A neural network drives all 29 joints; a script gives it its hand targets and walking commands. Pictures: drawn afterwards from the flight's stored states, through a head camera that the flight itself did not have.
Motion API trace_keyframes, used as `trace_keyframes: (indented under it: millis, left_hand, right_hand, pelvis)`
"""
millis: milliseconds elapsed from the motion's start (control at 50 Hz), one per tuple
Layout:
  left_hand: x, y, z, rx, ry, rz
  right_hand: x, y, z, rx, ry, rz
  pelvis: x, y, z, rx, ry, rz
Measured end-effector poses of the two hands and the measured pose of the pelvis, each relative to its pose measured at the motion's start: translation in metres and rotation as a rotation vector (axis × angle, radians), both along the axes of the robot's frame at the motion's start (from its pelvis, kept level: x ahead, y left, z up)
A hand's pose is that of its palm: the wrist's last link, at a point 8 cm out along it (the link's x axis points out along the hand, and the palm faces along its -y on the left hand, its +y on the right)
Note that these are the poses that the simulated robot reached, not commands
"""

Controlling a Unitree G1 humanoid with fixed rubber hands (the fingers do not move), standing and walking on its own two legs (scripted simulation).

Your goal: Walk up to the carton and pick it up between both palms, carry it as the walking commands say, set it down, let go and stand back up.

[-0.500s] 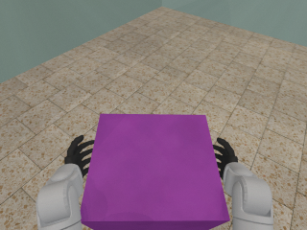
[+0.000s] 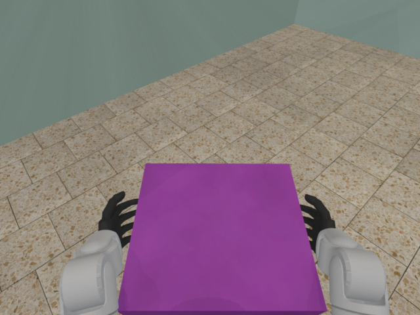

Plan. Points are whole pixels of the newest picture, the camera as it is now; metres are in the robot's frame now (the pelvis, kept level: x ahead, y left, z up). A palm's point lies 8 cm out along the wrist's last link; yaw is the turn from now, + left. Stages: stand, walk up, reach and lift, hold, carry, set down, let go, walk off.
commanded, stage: carry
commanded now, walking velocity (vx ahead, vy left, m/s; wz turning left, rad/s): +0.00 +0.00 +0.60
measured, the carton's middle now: (216, 250) +0.26 -0.02 +0.00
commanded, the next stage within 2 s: none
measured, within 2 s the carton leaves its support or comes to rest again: neither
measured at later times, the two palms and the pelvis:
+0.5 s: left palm out of the picture +0.17 +0.32 +0.07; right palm (221, 235) +0.26 -0.03 +0.05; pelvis -0.03 +0.08 -0.01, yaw +16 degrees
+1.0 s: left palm out of the picture +0.00 +0.43 +0.06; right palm (117, 262) +0.23 +0.15 +0.05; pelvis -0.08 +0.13 -0.01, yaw +35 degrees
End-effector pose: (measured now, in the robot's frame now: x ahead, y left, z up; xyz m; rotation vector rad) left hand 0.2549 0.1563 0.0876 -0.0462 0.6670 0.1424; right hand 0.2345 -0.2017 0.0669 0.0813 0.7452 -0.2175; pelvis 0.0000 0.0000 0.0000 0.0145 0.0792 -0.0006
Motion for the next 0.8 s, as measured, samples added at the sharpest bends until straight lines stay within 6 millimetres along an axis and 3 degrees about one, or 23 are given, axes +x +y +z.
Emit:
trace_keyframes:
  millis: [80,180,240,300,420,640,720,800]
  left_hand:
    - [-0.011,0.036,0.0,-0.005,-0.013,0.084]
    - [-0.031,0.098,-0.019,-0.036,-0.014,0.206]
    - [-0.049,0.13,-0.029,-0.053,0.032,0.276]
    - [-0.067,0.149,-0.035,-0.081,0.052,0.329]
    - [-0.084,0.163,-0.029,-0.089,0.003,0.362]
    - [-0.108,0.156,-0.004,0.003,-0.034,0.367]
    - [-0.13,0.169,0.005,0.02,-0.012,0.433]
    - [-0.156,0.195,0.007,0.016,-0.019,0.523]
  right_hand:
    - [0.021,0.036,0.003,-0.021,-0.014,0.098]
    - [0.043,0.101,-0.006,-0.03,-0.015,0.202]
    - [0.041,0.136,-0.018,-0.014,0.03,0.237]
    - [0.034,0.157,-0.024,-0.009,0.054,0.263]
    - [0.028,0.173,-0.018,0.003,0.007,0.285]
    - [0.019,0.172,-0.006,0.027,-0.037,0.337]
    - [0.022,0.194,0.003,0.016,-0.019,0.421]
    - [0.027,0.234,0.009,-0.008,-0.033,0.529]
  pelvis:
    - [-0.003,0.016,-0.003,0.009,-0.002,0.062]
    - [-0.005,0.046,-0.017,0.016,-0.008,0.129]
    - [-0.01,0.057,-0.014,-0.012,-0.008,0.153]
    - [-0.016,0.065,-0.011,-0.021,-0.007,0.187]
    - [-0.025,0.075,-0.011,-0.022,0.0,0.248]
    - [-0.032,0.073,-0.007,-0.016,-0.006,0.37]
    - [-0.037,0.079,0.0,0.014,-0.016,0.435]
    - [-0.047,0.089,0.0,0.026,-0.016,0.495]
